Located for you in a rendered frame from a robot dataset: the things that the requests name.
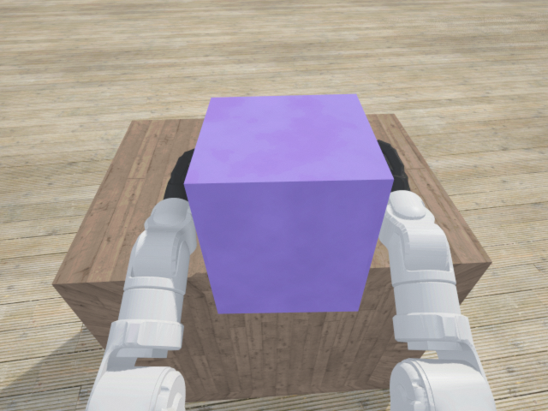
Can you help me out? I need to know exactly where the right robot forearm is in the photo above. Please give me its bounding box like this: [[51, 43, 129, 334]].
[[378, 190, 497, 411]]

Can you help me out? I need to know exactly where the pedestal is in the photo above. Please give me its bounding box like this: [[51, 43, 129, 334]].
[[52, 114, 492, 402]]

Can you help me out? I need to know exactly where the robot left upper arm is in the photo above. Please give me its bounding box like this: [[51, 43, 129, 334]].
[[87, 366, 186, 411]]

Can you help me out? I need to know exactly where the robot right upper arm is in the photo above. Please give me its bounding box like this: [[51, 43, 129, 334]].
[[390, 358, 495, 411]]

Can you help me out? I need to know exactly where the right robot hand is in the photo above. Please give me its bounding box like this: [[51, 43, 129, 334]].
[[377, 140, 411, 192]]

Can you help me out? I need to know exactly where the left robot hand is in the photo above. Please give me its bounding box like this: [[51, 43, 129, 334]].
[[164, 148, 195, 201]]

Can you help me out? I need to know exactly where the carton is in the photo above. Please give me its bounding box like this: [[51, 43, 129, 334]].
[[184, 94, 394, 314]]

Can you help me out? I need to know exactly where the left robot forearm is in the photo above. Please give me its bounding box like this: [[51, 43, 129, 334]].
[[85, 198, 197, 411]]

